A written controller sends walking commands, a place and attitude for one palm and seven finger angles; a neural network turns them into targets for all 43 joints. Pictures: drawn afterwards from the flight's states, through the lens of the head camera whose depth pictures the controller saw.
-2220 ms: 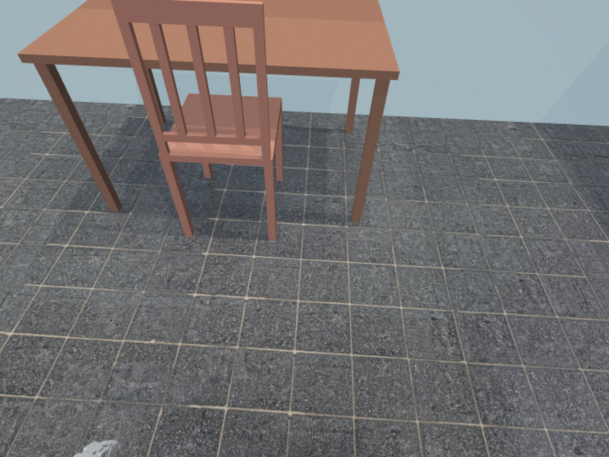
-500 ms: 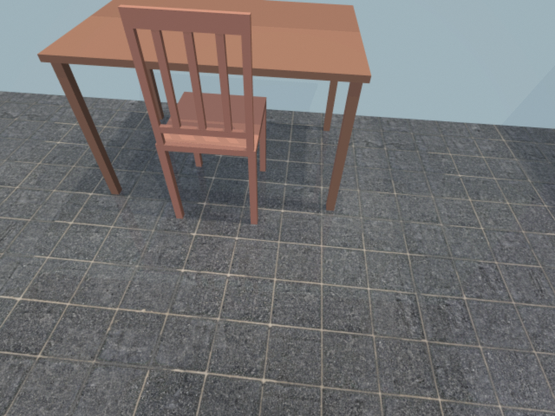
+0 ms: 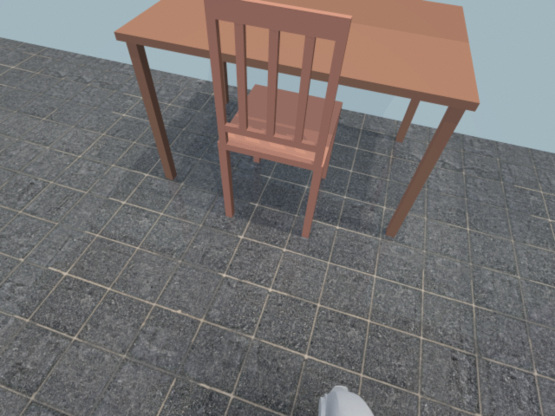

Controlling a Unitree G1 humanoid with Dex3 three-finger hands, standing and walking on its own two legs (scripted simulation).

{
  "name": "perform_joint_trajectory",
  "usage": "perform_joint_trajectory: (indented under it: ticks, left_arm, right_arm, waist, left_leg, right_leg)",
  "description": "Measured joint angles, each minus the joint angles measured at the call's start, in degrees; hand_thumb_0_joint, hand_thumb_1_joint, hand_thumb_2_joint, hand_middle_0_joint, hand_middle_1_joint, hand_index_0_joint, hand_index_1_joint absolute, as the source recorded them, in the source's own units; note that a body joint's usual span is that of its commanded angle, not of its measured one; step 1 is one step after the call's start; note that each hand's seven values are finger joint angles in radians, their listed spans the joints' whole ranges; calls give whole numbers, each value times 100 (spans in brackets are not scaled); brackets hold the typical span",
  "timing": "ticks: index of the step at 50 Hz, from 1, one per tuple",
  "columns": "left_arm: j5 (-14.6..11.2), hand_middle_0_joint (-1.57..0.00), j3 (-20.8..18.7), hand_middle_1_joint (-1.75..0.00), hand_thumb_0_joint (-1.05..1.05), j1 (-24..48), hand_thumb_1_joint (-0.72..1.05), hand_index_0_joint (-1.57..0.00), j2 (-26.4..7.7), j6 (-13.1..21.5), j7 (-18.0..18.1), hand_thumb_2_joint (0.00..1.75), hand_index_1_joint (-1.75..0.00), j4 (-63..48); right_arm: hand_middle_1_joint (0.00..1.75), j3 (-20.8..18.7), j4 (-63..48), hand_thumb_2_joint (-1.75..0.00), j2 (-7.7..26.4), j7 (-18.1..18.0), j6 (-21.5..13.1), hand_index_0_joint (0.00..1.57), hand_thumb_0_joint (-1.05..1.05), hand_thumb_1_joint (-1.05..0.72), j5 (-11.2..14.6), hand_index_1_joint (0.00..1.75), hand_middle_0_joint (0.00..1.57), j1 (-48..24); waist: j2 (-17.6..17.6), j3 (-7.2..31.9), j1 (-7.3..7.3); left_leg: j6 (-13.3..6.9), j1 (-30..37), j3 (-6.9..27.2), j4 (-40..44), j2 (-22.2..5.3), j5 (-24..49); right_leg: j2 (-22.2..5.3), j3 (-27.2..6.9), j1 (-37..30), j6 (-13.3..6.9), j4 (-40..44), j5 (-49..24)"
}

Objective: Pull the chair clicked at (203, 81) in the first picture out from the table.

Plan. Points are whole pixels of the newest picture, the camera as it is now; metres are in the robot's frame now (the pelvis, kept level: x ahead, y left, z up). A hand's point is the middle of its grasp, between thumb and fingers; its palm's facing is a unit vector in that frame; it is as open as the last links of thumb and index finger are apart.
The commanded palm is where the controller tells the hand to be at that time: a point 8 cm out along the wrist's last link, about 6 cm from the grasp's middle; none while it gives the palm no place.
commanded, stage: walk to a spot facing it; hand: left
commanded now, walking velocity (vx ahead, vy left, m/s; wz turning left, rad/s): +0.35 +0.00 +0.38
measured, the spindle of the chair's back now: (272, 88) +1.00 +0.03 -0.08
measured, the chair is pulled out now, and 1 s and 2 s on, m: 0.00 0.00 0.00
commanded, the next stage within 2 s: turn to face it in 0.36 s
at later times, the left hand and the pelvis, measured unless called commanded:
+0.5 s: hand out of the picture +0.15 +0.17 -0.18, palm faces +0.33 -0.92 -0.21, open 7.3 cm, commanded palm none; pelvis +0.20 -0.02 -0.01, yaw +17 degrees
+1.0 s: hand (170, 333) +0.29 +0.20 -0.17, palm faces +0.14 -0.96 -0.24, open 7.4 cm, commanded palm none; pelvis +0.26 +0.00 -0.01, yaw +3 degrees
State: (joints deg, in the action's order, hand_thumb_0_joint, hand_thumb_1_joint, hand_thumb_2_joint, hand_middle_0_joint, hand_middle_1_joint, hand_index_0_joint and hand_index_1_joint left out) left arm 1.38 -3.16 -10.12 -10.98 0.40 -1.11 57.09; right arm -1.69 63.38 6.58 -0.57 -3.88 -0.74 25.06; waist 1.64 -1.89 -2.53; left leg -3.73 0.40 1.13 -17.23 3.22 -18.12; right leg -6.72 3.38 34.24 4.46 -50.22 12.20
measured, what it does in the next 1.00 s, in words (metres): walks ahead: right foot, then left foot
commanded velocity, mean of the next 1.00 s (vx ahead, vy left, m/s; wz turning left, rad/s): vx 0.06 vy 0.00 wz -0.09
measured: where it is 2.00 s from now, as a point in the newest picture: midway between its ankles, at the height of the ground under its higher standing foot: (268, 397)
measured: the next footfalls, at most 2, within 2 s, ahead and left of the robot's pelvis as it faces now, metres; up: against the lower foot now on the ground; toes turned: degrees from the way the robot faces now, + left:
right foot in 0.14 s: +0.23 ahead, -0.14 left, +0.00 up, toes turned -3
left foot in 0.56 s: +0.30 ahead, +0.12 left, +0.00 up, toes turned +25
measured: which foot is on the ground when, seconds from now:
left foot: down 0.00-0.14, up 0.16-0.54, down 0.56-1.00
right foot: up 0.00-0.12, down 0.14-0.56, up 0.58-1.00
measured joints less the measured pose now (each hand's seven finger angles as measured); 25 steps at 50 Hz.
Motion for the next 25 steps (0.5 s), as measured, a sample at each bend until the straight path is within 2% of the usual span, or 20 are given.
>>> perform_joint_trajectory:
  ticks: [4, 6, 7, 9, 11, 13, 16, 19, 22, 25]
  left_arm:
    - [-22, -20, 13, -30, 1, 316, 91, -20, 85, 40, -13, 90, -30, -107]
    - [-16, -20, 32, -30, 1, 423, 91, -20, 113, 140, -25, 90, -30, -223]
    - [4, -20, 45, -30, 1, 463, 91, -20, 103, 238, -26, 90, -30, -298]
    - [18, -20, 54, -30, 1, 536, 91, -20, 159, 400, 16, 90, -30, -402]
    - [15, -20, 70, -30, 0, 464, 91, -20, 200, 432, 65, 90, -30, -448]
    - [22, -21, 69, -30, 0, 301, 91, -20, 209, 433, 132, 90, -30, -395]
    - [34, -20, 69, -30, 0, -9, 91, -20, 193, 396, 205, 90, -30, -221]
    - [26, -20, 58, -30, 0, -290, 92, -20, 130, 317, 238, 90, -30, -41]
    - [24, -20, 52, -30, 0, -511, 92, -20, 26, 239, 227, 90, -30, 76]
    - [36, -20, 36, -30, 0, -695, 92, -20, -86, 168, 219, 90, -30, 100]
  right_arm:
    - [30, -43, 22, -90, 76, -22, 7, 20, 0, -90, -41, 29, 20, 13]
    - [30, -65, 54, -90, 132, -21, 35, 20, 0, -90, -38, 29, 20, 54]
    - [30, -78, 70, -90, 139, -9, 54, 20, 0, -90, -19, 29, 20, 93]
    - [30, -113, 91, -90, 228, 18, 147, 20, 0, -90, 21, 29, 20, -42]
    - [30, -179, 37, -90, 347, 58, 238, 20, 1, -90, 13, 29, 20, -238]
    - [30, -232, -81, -90, 475, 107, 330, 20, 1, -90, -19, 29, 20, -502]
    - [30, -290, -342, -90, 638, 158, 445, 19, 1, -91, -42, 29, 20, -951]
    - [30, -317, -620, -90, 737, 206, 505, 19, 1, -91, -47, 29, 20, -1379]
    - [30, -304, -840, -90, 774, 269, 523, 19, 1, -91, -52, 29, 19, -1737]
    - [30, -250, -997, -90, 770, 307, 523, 19, 0, -91, -62, 29, 19, -2008]
  waist:
    - [-92, -79, -134]
    - [-185, -112, -159]
    - [-173, -118, -157]
    - [-281, -219, -89]
    - [-357, -248, -21]
    - [-382, -210, 5]
    - [-360, -140, 13]
    - [-306, -129, 47]
    - [-231, -187, 149]
    - [-131, -282, 335]
  left_leg:
    - [103, 344, 148, -84, -47, -391]
    - [175, 366, 275, -506, -127, -777]
    - [187, 174, 319, -1106, -118, -1022]
    - [160, -636, 310, -3185, -149, -1190]
    - [128, -1443, 119, -4786, -256, -910]
    - [177, -2140, -114, -5456, -444, -504]
    - [318, -2907, -342, -5348, -670, -176]
    - [446, -3319, -490, -4629, -816, 103]
    - [480, -3362, -619, -3677, -876, 383]
    - [431, -3106, -737, -2839, -827, 432]
  right_leg:
    - [151, 112, -288, -152, 982, -18]
    - [310, 193, -663, -256, 1490, -116]
    - [307, 224, -871, -382, 1704, -298]
    - [289, 429, -908, -589, 1321, -183]
    - [269, 627, -1175, -631, 1311, 101]
    - [249, 801, -1499, -579, 1577, 163]
    - [216, 1031, -1920, -565, 2013, 159]
    - [178, 1241, -2255, -521, 2330, 191]
    - [132, 1435, -2502, -434, 2436, 318]
    - [43, 1577, -2648, -314, 2273, 583]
